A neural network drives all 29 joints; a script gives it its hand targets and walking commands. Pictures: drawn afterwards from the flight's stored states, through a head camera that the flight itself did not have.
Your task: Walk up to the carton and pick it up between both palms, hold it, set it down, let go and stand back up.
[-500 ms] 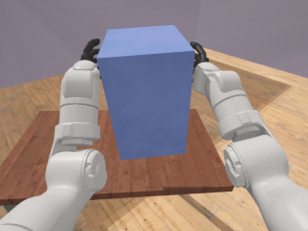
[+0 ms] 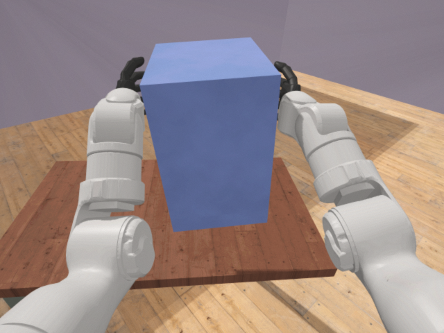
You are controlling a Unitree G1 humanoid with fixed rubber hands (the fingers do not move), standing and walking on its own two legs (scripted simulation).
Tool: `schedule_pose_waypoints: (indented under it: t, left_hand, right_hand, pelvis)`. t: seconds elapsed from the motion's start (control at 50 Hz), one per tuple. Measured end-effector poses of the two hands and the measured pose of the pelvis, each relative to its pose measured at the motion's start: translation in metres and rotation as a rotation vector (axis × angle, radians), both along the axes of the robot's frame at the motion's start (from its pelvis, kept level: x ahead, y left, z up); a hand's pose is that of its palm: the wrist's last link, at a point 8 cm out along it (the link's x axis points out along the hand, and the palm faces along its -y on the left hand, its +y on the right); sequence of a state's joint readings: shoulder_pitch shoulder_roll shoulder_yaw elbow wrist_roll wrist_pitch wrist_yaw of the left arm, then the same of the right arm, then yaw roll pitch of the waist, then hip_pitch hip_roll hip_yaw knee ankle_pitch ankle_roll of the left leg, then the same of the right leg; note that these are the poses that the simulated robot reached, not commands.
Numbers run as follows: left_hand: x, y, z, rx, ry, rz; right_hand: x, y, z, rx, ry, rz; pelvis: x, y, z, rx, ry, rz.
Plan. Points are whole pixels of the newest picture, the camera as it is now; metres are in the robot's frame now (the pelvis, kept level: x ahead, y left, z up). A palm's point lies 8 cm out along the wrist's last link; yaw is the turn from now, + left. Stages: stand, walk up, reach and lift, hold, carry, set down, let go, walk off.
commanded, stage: hold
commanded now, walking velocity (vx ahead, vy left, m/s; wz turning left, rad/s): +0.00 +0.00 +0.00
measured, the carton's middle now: (212, 134) +0.37 +0.00 +0.25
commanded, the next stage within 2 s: none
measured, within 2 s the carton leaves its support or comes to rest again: neither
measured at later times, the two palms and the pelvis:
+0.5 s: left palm (127, 101) +0.37 +0.14 +0.31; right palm (287, 104) +0.37 -0.13 +0.31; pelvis +0.00 +0.00 +0.00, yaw +0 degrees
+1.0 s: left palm (128, 101) +0.37 +0.14 +0.31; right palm (287, 105) +0.37 -0.13 +0.31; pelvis +0.00 +0.00 +0.00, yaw +0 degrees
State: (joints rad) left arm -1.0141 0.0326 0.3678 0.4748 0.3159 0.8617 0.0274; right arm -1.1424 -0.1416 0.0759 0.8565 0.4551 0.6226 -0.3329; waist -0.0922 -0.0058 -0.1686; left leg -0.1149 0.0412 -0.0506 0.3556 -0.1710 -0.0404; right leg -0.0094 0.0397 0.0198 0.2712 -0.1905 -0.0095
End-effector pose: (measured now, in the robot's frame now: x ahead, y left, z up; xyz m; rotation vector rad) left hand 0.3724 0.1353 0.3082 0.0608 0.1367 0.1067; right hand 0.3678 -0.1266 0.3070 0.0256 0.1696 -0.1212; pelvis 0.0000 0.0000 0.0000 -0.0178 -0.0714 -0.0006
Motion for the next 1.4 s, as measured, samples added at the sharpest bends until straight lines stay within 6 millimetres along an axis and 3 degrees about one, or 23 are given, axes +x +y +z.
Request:
schedule_pose_waypoints:
  t: [1.4]
  left_hand:
    - [0.0036, -0.0003, 0.0015, 0.003, 0.004, -0.002]
  right_hand:
    - [0.0026, 0.0001, -0.0018, -0.008, 0.011, -0.002]
  pelvis:
    - [0.0010, 0.0008, 0.0001, -0.001, 0.004, -0.005]
